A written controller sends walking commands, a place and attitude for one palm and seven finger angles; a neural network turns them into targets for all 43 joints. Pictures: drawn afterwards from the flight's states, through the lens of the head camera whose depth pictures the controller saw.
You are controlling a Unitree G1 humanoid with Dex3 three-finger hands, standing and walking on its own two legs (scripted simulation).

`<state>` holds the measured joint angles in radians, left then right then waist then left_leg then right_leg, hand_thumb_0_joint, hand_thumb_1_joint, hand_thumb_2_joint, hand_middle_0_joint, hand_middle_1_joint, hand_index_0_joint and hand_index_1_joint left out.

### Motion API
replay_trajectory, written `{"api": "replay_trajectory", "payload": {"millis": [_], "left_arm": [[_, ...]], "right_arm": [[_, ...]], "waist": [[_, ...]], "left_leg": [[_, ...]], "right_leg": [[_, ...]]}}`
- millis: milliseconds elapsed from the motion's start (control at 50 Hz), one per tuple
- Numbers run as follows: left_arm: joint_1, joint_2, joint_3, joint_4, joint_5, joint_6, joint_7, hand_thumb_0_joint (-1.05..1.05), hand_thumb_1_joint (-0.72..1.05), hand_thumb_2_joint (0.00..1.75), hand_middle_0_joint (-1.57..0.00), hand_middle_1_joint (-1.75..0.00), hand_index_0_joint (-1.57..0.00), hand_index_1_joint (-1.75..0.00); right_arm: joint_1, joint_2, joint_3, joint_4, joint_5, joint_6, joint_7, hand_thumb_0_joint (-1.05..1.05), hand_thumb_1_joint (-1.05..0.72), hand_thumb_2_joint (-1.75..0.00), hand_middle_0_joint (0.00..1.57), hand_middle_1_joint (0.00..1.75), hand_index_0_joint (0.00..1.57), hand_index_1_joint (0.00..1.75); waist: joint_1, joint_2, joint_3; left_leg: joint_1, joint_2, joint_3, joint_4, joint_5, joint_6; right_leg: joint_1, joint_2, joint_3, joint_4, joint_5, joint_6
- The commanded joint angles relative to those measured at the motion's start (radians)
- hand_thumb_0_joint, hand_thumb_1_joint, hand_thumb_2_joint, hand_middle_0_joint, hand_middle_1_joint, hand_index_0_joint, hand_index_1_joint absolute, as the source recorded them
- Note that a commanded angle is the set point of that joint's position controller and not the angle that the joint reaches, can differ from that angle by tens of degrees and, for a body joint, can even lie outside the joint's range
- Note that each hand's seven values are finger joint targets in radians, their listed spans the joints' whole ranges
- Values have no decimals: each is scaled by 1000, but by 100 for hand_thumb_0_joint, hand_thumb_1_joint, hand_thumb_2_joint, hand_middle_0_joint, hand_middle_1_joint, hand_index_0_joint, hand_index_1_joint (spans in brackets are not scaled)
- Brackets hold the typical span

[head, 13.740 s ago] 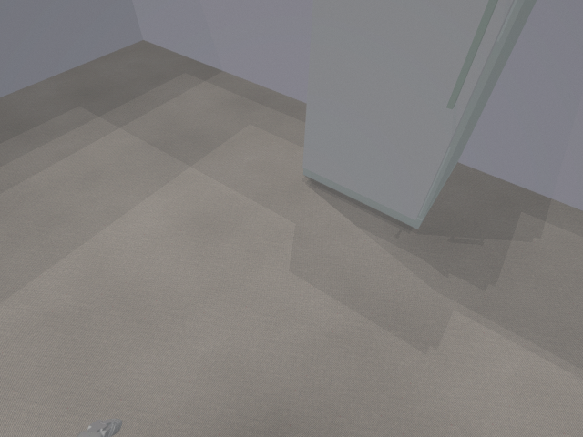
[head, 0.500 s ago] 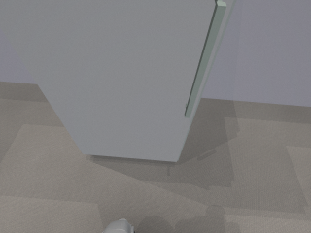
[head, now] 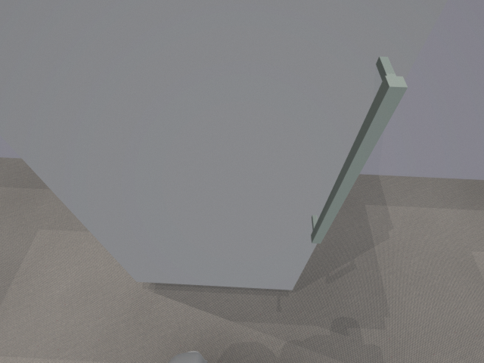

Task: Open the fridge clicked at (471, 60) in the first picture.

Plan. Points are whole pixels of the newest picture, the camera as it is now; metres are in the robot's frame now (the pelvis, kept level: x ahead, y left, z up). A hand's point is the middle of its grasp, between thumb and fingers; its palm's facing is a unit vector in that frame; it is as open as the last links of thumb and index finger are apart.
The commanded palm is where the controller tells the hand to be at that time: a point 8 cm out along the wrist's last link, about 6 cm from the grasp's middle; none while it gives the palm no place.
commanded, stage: come to a stop and stand still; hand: right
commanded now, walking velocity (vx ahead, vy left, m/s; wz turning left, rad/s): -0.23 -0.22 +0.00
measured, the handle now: (340, 177) +0.39 -0.13 +0.09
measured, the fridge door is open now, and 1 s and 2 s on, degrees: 0 0 0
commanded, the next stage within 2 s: none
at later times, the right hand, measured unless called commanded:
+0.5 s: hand out of the picture +0.02 -0.24 -0.18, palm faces +0.08 +0.97 -0.21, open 7.4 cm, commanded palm none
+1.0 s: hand out of the picture -0.05 -0.21 -0.16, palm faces +0.01 +0.98 -0.19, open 7.3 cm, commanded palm none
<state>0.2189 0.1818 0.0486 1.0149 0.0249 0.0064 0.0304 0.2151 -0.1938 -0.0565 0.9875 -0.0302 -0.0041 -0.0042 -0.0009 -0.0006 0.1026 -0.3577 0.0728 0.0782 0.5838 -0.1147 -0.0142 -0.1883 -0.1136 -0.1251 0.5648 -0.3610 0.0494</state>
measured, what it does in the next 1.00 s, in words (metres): steps on the spot: right foot, then left foot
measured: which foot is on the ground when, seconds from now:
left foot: down 0.00-0.38, up 0.40-0.68, down 0.70-1.00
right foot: down 0.00-0.00, up 0.02-0.36, down 0.38-1.00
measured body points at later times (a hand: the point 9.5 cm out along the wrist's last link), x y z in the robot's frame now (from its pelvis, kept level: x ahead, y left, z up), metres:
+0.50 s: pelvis -0.03 -0.04 +0.00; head +0.01 -0.06 +0.45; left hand +0.05 +0.19 -0.13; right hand +0.02 -0.29 -0.16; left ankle -0.02 +0.11 -0.68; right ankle -0.04 -0.13 -0.73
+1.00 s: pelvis -0.06 -0.04 +0.01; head -0.06 -0.03 +0.46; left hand -0.10 +0.17 -0.15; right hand -0.05 -0.26 -0.15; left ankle -0.08 +0.07 -0.73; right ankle -0.04 -0.13 -0.73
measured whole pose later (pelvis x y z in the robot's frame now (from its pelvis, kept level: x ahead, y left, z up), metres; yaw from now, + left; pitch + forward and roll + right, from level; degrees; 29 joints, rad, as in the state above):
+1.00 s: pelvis -0.06 -0.04 +0.01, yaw +1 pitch -1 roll -1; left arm 0.33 0.13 0.00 1.16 0.01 0.01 0.02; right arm 0.29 -0.14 -0.01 1.12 -0.01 0.01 -0.04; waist 0.02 0.00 0.01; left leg -0.14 0.00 0.02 0.42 -0.26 0.01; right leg -0.19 0.01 -0.10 0.38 -0.18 -0.04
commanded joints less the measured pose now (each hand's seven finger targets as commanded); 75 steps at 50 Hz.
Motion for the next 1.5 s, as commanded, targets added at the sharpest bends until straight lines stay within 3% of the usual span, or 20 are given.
{"api": "replay_trajectory", "payload": {"millis": [0,120,240,300,320,340,360,380,440,540,640,700,740,840,1020,1040,1060,1100,1160,1480], "left_arm": [[69,59,45,-65,-22,20,14,0,90,90,-20,-30,-20,-30],[-19,84,41,-67,-8,56,-12,0,90,90,-20,-30,-20,-30],[-20,66,26,-84,-11,41,-26,0,90,90,-20,-30,-20,-30],[60,63,22,-67,-13,22,-23,0,90,90,-20,-30,-20,-30],[111,71,22,-52,-12,15,-23,0,90,90,-20,-30,-20,-30],[114,119,30,-56,-10,6,-22,0,90,90,-20,-30,-20,-30],[74,205,40,-92,4,4,-19,0,90,90,-20,-30,-20,-30],[11,214,36,-117,10,13,-14,0,90,90,-20,-30,-20,-30],[-52,139,13,-111,9,1,6,0,90,90,-20,-30,-20,-30],[44,108,7,-58,-3,-13,15,0,90,90,-20,-30,-20,-30],[83,109,2,-6,-14,-14,12,0,90,90,-20,-30,-20,-30],[92,45,-16,9,-23,-17,1,0,90,90,-20,-30,-20,-30],[99,47,-18,38,-13,-10,1,0,90,90,-20,-30,-20,-30],[127,46,-31,92,-12,-13,-1,0,90,90,-20,-30,-20,-30],[181,21,-35,125,-11,-15,4,0,90,90,-20,-30,-20,-30],[127,98,-36,7,4,-31,-11,0,90,90,-20,-30,-20,-30],[135,96,-4,-4,-2,-53,0,0,90,90,-20,-30,-20,-30],[152,43,-12,-9,-7,-45,4,0,90,90,-20,-30,-20,-30],[157,29,-13,-30,-5,-22,-2,0,90,90,-20,-30,-20,-30],[98,90,-11,-69,-11,-25,-7,0,90,90,-20,-30,-20,-30]], "right_arm": [[225,-224,-49,0,2,-12,-26,0,-90,-90,20,30,20,30],[60,-174,-42,-58,-4,8,-50,0,-90,-90,20,30,20,30],[29,-199,-46,-77,-14,14,-43,0,-90,-90,20,30,20,30],[-6,-202,-48,-82,-9,23,-34,0,-90,-90,20,30,20,30],[-17,-187,-46,-82,-1,28,-31,0,-90,-90,20,30,20,30],[7,-141,-34,-86,7,36,-27,0,-90,-90,20,30,20,30],[17,-71,-25,-106,14,44,-26,0,-90,-90,20,30,20,30],[-14,-81,-21,-107,7,53,-30,0,-90,-90,20,30,20,30],[37,-81,-25,-46,1,51,-25,0,-90,-90,20,30,20,30],[21,-48,2,-24,9,34,-28,0,-90,-90,20,30,20,30],[100,-53,13,32,15,19,-34,0,-90,-90,20,30,20,30],[83,-94,21,56,16,3,-42,0,-90,-90,20,30,20,30],[76,-76,27,69,16,-7,-38,0,-90,-90,20,30,20,30],[91,-56,35,87,20,0,-37,0,-90,-90,20,30,20,30],[143,-26,38,113,22,-1,-38,0,-90,-90,20,30,20,30],[136,-149,61,46,7,-33,-45,0,-90,-90,20,30,20,30],[155,-114,33,47,14,-30,-46,0,-90,-90,20,30,20,30],[179,-52,49,49,19,-32,-50,0,-90,-90,20,30,20,30],[168,-56,49,25,14,-29,-54,0,-90,-90,20,30,20,30],[208,-71,43,-38,5,-13,-51,0,-90,-90,20,30,20,30]], "waist": [[-60,254,-264],[-30,181,-163],[-32,200,-176],[7,212,-173],[31,174,-179],[26,-4,-185],[16,-308,-112],[19,-303,-64],[-31,-170,-63],[5,-113,-127],[-14,-85,-156],[16,21,-95],[20,152,-93],[12,31,-13],[10,13,0],[13,-1,83],[6,-56,-83],[10,-35,-187],[22,65,-62],[7,-10,-23]], "left_leg": [[378,369,-265,-100,1159,207],[210,292,-190,-160,608,204],[172,264,-187,-194,331,191],[95,228,-175,-160,180,138],[50,193,-143,-112,93,96],[-28,112,-80,-4,-80,43],[-126,-6,9,136,-380,-24],[-79,-24,-47,294,-461,-26],[-101,-43,-109,491,-334,-9],[-50,-27,-70,242,-342,-28],[190,-25,-52,-203,-118,-10],[205,124,-186,-239,72,59],[159,99,-184,-255,50,63],[117,45,-161,-280,-136,42],[104,35,-156,-277,-163,43],[80,2,-131,-230,-52,63],[122,38,-125,-151,-103,66],[154,45,-142,-159,-63,72],[58,74,-202,-218,-165,87],[45,15,-156,-157,-120,55]], "right_leg": [[-228,115,110,489,-322,-16],[-309,95,168,658,-121,10],[-197,93,108,341,-107,2],[-45,105,55,59,7,-6],[48,102,50,-86,112,-12],[117,12,148,-193,155,-35],[15,-207,389,-300,285,-121],[-146,-253,428,-341,263,-200],[-101,-143,289,-280,418,-204],[120,-127,229,-229,700,-227],[101,-88,245,-198,583,-170],[-6,19,165,-206,255,-66],[45,24,136,-196,245,-61],[20,12,153,-257,180,-68],[-6,11,159,-276,124,-70],[-20,57,189,-219,294,-73],[-5,3,201,-158,283,-87],[-7,14,188,-99,244,-89],[-75,44,154,-57,142,-76],[-74,7,182,-159,125,-98]]}}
